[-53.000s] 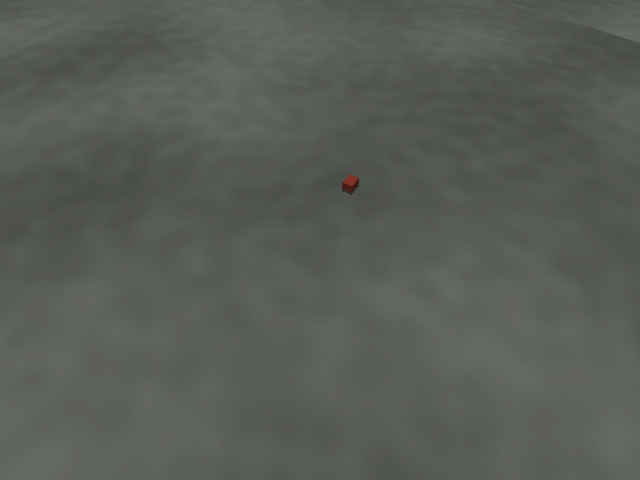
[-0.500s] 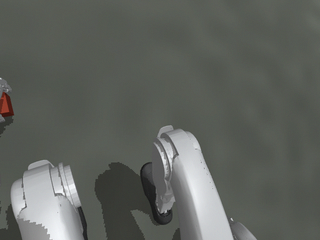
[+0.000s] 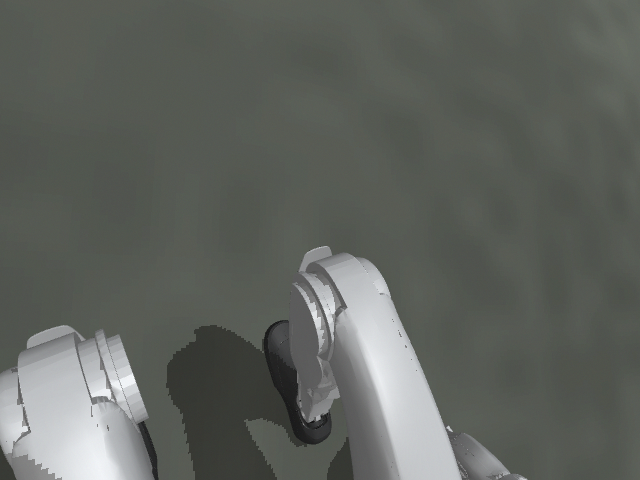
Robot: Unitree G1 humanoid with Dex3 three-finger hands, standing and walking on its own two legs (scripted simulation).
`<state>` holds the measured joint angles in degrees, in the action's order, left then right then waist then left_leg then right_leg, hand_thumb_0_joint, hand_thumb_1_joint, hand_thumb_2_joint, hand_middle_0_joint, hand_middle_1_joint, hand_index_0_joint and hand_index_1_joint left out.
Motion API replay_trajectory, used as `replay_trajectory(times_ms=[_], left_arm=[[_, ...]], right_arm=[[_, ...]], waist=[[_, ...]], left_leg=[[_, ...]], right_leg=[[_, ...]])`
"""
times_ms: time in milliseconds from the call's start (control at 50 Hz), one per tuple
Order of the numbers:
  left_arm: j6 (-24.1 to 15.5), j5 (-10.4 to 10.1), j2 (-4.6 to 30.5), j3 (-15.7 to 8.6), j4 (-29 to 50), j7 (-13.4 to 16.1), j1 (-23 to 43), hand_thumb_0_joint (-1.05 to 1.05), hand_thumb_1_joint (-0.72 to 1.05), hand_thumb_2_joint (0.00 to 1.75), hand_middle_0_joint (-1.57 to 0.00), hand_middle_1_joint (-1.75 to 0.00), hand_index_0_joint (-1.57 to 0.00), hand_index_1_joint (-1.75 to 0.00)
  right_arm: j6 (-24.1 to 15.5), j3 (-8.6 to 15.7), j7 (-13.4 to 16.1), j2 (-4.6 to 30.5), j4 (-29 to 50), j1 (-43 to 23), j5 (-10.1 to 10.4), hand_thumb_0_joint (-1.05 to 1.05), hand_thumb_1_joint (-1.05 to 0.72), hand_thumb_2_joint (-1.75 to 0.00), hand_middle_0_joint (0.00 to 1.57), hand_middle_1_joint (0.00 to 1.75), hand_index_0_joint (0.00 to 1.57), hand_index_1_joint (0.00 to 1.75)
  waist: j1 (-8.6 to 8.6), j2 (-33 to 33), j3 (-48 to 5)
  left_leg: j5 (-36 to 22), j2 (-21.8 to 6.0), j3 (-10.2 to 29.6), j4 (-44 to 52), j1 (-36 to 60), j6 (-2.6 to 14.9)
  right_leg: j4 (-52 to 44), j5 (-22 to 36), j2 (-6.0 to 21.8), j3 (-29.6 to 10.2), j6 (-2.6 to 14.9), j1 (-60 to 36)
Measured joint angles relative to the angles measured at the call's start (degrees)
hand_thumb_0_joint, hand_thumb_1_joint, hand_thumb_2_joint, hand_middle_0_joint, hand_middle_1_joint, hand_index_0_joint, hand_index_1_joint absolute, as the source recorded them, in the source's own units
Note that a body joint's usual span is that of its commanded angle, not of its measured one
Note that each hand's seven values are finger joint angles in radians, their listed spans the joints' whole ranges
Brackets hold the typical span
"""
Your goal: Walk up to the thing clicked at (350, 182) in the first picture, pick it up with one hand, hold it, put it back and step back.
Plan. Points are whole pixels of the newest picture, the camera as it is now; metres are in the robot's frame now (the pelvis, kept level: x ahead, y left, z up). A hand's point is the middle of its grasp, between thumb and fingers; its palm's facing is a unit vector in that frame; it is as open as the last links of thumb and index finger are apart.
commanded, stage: rest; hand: left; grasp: from above
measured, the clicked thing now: out of the picture +0.46 +0.29 -0.27
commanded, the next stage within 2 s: open in 0.52 s
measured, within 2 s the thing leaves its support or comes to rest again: rests again in 0.06 s
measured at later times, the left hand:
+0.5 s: hand out of the picture +0.45 +0.29 -0.25, palm faces -0.46 -0.13 -0.88, open 8.0 cm
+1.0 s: hand out of the picture +0.45 +0.29 -0.25, palm faces -0.47 -0.11 -0.88, open 9.4 cm
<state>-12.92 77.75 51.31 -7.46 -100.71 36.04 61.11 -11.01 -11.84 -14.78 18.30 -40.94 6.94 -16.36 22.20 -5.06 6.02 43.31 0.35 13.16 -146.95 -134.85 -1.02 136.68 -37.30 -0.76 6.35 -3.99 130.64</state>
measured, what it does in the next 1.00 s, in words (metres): stands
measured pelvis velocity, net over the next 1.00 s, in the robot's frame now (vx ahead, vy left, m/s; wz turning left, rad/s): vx -0.01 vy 0.00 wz -0.03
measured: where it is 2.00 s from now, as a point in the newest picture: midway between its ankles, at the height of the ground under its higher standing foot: (228, 447)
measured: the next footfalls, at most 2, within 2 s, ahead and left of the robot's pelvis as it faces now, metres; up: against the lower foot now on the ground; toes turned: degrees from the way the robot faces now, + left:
none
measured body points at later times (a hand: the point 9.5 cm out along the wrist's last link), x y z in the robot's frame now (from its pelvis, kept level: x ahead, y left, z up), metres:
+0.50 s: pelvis +0.00 +0.00 +0.00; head +0.27 +0.12 +0.34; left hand +0.47 +0.29 -0.20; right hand +0.04 -0.25 -0.06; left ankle +0.05 +0.13 -0.27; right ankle +0.11 -0.13 -0.27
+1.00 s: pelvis -0.01 +0.00 +0.00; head +0.27 +0.12 +0.33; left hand +0.47 +0.29 -0.20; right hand +0.04 -0.25 -0.05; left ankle +0.05 +0.13 -0.27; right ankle +0.11 -0.13 -0.27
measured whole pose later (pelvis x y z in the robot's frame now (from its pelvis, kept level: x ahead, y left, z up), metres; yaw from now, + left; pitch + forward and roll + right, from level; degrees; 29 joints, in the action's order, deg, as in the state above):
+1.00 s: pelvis -0.01 +0.00 +0.00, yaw -2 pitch +28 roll -15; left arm -13.4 76.0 55.6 -3.0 -104.2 38.0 63.1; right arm -14.5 -17.3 -15.8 20.1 -38.2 5.6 -16.7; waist 23.4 -7.4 9.5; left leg 42.7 -0.1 15.0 -147.2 -133.7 -0.5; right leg 134.9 -35.7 -1.6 8.0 -4.5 128.5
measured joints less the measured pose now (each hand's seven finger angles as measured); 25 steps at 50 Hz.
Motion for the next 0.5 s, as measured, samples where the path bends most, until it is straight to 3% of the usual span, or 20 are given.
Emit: replay_trajectory(times_ms=[140,500], left_arm=[[0.06,-0.36,0.99,1.17,-1.15,0.06,0.81,0.0,0.3,0.11,-0.97,-0.13,-0.99,-0.12],[-0.11,-0.02,3.15,1.44,-2.74,1.85,1.63,0.0,0.29,0.11,-0.98,-0.14,-1.0,-0.12]], right_arm=[[-0.96,-1.1,-0.6,0.5,0.39,-0.1,-0.13,0.0,-0.91,-0.9,0.2,0.3,0.2,0.3],[-2.28,-3.14,-1.5,1.06,1.34,-0.91,-0.63,0.0,-0.92,-0.91,0.2,0.3,0.2,0.3]], waist=[[0.38,-0.45,0.99],[1.07,-1.41,2.11]], left_leg=[[-0.26,-0.14,0.22,-0.39,0.03,0.39],[0.03,-0.14,1.16,-0.56,0.38,0.36]], right_leg=[[-0.1,0.45,-0.28,0.18,-0.28,-0.31],[-0.69,0.5,-0.46,1.01,-0.38,-1.06]])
